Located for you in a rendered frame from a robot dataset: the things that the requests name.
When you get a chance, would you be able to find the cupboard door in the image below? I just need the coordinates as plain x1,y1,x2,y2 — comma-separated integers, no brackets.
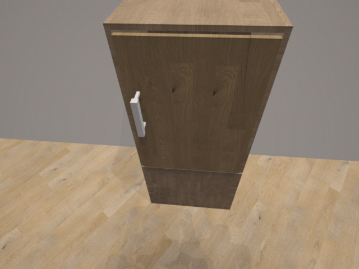
111,33,282,173

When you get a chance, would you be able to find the handle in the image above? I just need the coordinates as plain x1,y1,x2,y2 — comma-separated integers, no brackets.
130,91,146,137

